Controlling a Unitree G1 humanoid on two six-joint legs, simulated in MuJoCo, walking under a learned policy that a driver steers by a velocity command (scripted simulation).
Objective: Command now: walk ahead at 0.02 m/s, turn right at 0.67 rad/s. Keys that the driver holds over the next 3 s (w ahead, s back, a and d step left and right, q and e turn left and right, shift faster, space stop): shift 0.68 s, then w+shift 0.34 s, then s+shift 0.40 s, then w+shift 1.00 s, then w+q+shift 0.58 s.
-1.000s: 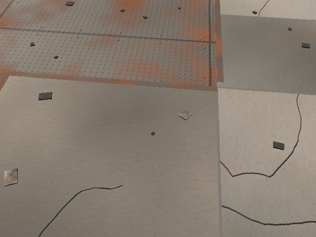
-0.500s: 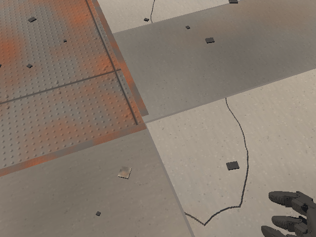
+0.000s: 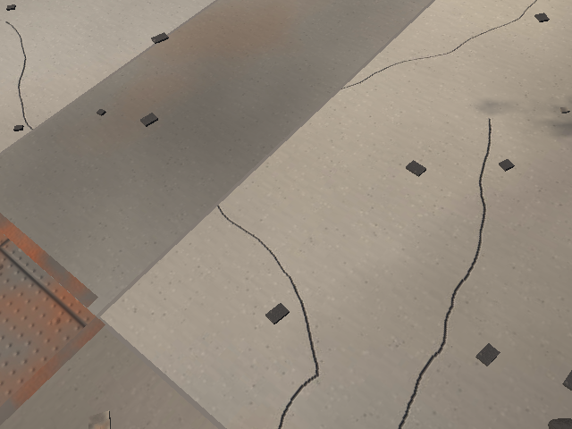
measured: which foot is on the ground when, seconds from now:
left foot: up 0.00-0.20, down 0.22-0.72, up 0.74-0.96, down 0.98-1.00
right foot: down 0.00-0.24, up 0.26-0.48, down 0.50-0.96, up 0.98-1.00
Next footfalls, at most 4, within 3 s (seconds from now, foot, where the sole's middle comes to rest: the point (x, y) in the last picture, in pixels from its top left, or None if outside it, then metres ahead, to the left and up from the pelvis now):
0.22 left None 0.08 0.14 -0.78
0.50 right None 0.02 -0.12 -0.78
0.98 left None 0.16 0.14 -0.78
1.34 right None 0.42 -0.08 -0.78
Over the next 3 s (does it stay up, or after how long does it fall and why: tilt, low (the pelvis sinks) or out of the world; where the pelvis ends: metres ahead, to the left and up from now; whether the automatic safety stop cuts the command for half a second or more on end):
stays up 1.34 -0.15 -0.03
